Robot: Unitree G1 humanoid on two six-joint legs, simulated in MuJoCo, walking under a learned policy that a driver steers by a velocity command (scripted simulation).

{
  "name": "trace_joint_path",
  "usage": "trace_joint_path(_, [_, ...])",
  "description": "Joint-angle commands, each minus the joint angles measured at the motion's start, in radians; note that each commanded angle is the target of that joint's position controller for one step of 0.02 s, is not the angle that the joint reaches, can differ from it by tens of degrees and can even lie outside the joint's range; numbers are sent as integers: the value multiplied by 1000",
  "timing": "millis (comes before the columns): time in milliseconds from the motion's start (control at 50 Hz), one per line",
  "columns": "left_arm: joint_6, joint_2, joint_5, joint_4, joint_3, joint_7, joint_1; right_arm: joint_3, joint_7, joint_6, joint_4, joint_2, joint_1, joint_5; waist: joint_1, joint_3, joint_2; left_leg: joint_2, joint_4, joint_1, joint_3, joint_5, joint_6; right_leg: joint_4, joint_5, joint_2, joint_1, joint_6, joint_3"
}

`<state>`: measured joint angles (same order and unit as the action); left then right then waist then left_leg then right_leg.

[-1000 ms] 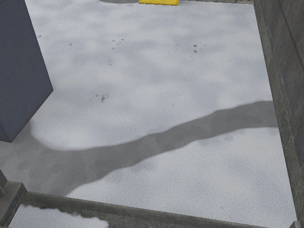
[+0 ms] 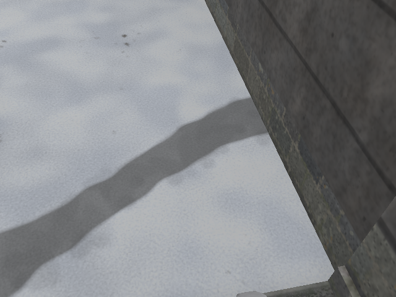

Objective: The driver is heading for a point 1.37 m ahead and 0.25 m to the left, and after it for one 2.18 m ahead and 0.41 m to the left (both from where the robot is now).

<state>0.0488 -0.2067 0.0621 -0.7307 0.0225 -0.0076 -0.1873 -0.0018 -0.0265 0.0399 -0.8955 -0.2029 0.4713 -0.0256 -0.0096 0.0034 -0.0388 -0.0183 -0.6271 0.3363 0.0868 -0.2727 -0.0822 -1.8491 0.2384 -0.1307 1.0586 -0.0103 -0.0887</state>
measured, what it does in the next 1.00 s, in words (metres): goes down, turning left: right foot, then left foot 0.17 m lower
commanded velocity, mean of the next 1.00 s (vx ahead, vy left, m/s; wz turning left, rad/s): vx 0.47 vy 0.00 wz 0.25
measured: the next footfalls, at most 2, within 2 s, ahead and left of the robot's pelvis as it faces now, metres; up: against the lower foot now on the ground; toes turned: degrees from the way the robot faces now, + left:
right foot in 0.40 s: +0.22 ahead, -0.19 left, +0.00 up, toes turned -1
left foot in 0.84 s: +0.45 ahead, +0.02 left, -0.17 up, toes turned +15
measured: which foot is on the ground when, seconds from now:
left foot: down 0.00-0.42, up 0.44-0.82, down 0.84-1.00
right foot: up 0.00-0.38, down 0.40-0.84, up 0.86-1.00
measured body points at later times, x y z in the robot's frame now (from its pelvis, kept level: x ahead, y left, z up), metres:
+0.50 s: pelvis +0.19 -0.06 -0.02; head +0.19 -0.08 +0.43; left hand +0.31 +0.18 -0.14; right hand +0.14 -0.32 -0.17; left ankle +0.09 +0.07 -0.66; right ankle +0.17 -0.19 -0.73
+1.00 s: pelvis +0.43 -0.02 -0.18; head +0.45 +0.00 +0.26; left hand +0.38 +0.23 -0.33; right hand +0.55 -0.23 -0.33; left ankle +0.41 +0.01 -0.90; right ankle +0.45 -0.18 -0.76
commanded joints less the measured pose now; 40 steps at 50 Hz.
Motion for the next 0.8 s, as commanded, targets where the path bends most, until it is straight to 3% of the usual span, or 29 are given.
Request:
trace_joint_path(20, [-13, 12, 2, 66, -12, 6, 14, 1, 0, 31, 56, -107, -29, 3, 43, 51, 92, 230, 303, 80, -364, -317, -78, 159, -160, 11, 64, 44, -44])
trace_joint_path(100, [-17, -6, -8, 96, -14, 15, 141, -5, 3, 28, 28, -128, 19, 17, -9, 70, 117, 218, 356, -8, -352, -295, -71, 504, -241, 58, -39, 55, -22])
trace_joint_path(140, [-14, -24, -16, 68, 0, 12, 150, -24, 1, 28, -13, -172, 109, 13, -42, 57, 179, 275, 356, -119, -407, -297, -120, 489, -294, 99, -70, 48, -66])
trace_joint_path(160, [-15, -48, -15, 54, 7, 2, 133, -32, 1, 37, -16, -185, 108, 14, -29, 68, 168, 265, 329, -167, -377, -231, -145, 486, -307, 98, -39, 42, -57])
trace_joint_path(200, [-21, -34, -20, 60, 2, 7, 194, -31, -2, 28, -44, -137, 179, 7, -63, 120, 121, 289, 324, -320, -427, -227, -171, 564, -198, 146, 91, 27, -74])
trace_joint_path(220, [-29, -9, -34, 82, -11, 18, 264, -26, -7, 15, -20, -99, 149, 7, -84, 158, 76, 267, 366, -317, -407, -258, -170, 765, -127, 163, 63, 42, -11])
trace_joint_path(240, [-31, -15, -27, 53, -4, 22, 250, -35, -6, 13, -37, -125, 176, -9, -80, 143, 133, 300, 349, -292, -426, -184, -197, 705, -199, 203, -22, 32, -25])
trace_joint_path(280, [-42, -32, -35, 48, -1, 31, 253, -40, 1, 5, -13, -128, 149, -9, -77, 110, 82, 286, 309, -270, -375, -71, -205, 847, -203, 232, -147, 23, 12])
trace_joint_path(300, [-45, -14, -43, 44, -5, 37, 276, -41, 3, 6, -4, -132, 137, -8, -79, 116, 99, 279, 314, -218, -359, 18, -205, 900, -173, 224, -241, 25, 44])
trace_joint_path(340, [-52, -40, -35, 5, 8, 37, 198, -58, 25, 17, 17, -177, 123, -2, -62, 50, 104, 251, 221, -120, -264, 265, -183, 887, -163, 176, -491, 11, 129])
trace_joint_path(360, [-53, -30, -32, -21, 12, 37, 165, -58, 29, 11, 24, -156, 100, -5, -51, 40, 128, 225, 177, -99, -234, 308, -171, 948, -89, 152, -568, -10, 154])
trace_joint_path(380, [-56, -25, -36, -54, 15, 34, 74, -60, 32, 7, 36, -156, 70, -7, -11, 30, 139, 204, 98, -36, -210, 385, -151, 1009, -25, 117, -722, -23, 182])
trace_joint_path(400, [-66, -31, -38, -124, 28, 28, -112, -70, 35, -1, 33, -179, 44, -8, 82, 5, 122, 159, -96, 24, -178, 492, -137, 1090, 25, 75, -912, -27, 208])
trace_joint_path(420, [-89, -97, -30, -164, 46, 24, -222, -81, 33, 5, 24, -181, 82, 12, 126, -17, 5, 102, -350, 133, -148, 392, -85, 1265, 17, 157, -1098, -58, 67])
trace_joint_path(440, [-110, -174, -20, -195, 59, 20, -317, -69, 29, 9, 36, -61, 128, 7, 78, -75, -217, 2, -707, 374, -125, -321, -27, 1306, -146, 446, -1265, -122, -274])
trace_joint_path(460, [-114, -217, -62, -217, 65, 20, -414, -78, 17, 9, 35, -92, 109, -1, 106, -58, -110, -52, -738, 534, -235, -332, -36, 1415, -188, 532, -1249, -191, -454])
trace_joint_path(480, [-119, -251, -67, -245, 74, 11, -397, -85, 11, 7, 67, -106, -6, -6, 105, 46, -97, -14, -749, 607, -249, -289, -34, 1465, -25, 576, -1144, -231, -489])
trace_joint_path(520, [-121, -164, -30, -228, 57, 7, -216, -103, 15, -22, 72, -125, -85, -12, 35, 131, -122, 27, -667, 520, -238, -167, -26, 1425, -124, 492, -931, -190, -277])
trace_joint_path(560, [-130, -129, -11, -220, 54, 2, -145, -108, 33, -51, 31, -106, -54, -17, -16, 103, -137, 34, -615, 393, -207, 32, -25, 1362, -158, 439, -809, -160, -127])
trace_joint_path(580, [-142, -114, -30, -214, 50, 4, -141, -104, 43, -54, 43, -100, -93, -15, -25, 97, -117, 23, -602, 375, -170, 112, -26, 1372, -179, 422, -775, -147, -85])
trace_joint_path(600, [-156, -97, -33, -213, 45, 8, -131, -108, 55, -50, 49, -101, -132, -3, -43, 93, -68, 12, -481, 339, -169, 318, -25, 1327, -52, 365, -728, -122, -8])
trace_joint_path(620, [-175, -84, -46, -226, 43, -1, -127, -104, 64, -35, 47, -93, -189, -7, -40, 86, -68, 16, -383, 342, -188, 478, -23, 1283, 68, 346, -739, -82, 25])
trace_joint_path(640, [-184, -96, -41, -227, 48, -6, -162, -96, 72, -33, 39, -74, -205, -4, -21, 66, -99, -2, -337, 339, -162, 560, -24, 1261, 62, 354, -766, -83, 33])
trace_joint_path(660, [-187, -100, -42, -233, 51, -6, -168, -88, 79, -31, 51, -72, -260, -9, -12, 77, -33, -8, -218, 250, -141, 715, -11, 1244, 171, 335, -665, -72, 77])
trace_joint_path(700, [-179, -110, -37, -221, 50, -7, -164, -69, 96, -25, 66, -39, -312, -2, 10, 73, -26, -23, -91, 86, -75, 850, -5, 1211, 275, 320, -584, -58, 139])
trace_joint_path(720, [-169, -108, -31, -231, 52, -12, -177, -61, 96, -33, 77, -33, -361, 6, 31, 84, -48, -22, -57, 6, -37, 851, -3, 1185, 287, 325, -545, -55, 182])
trace_joint_path(740, [-170, -88, -40, -237, 50, -21, -199, -53, 91, -40, 79, -34, -397, 18, 48, 109, -42, -34, -10, -79, 11, 886, 5, 1138, 284, 308, -494, -52, 225])
trace_joint_path(760, [-168, -80, -43, -250, 44, -29, -239, -48, 85, -41, 82, -35, -400, 8, 62, 134, -26, -40, 41, -103, 46, 879, 15, 1074, 264, 313, -516, -61, 235])
trace_joint_path(800, [-135, -122, -33, -279, 47, -43, -293, -49, 70, -38, 43, -61, -321, -13, 39, 151, -3, -22, 194, -125, 55, 728, -6, 861, 23, 337, -668, -84, 229])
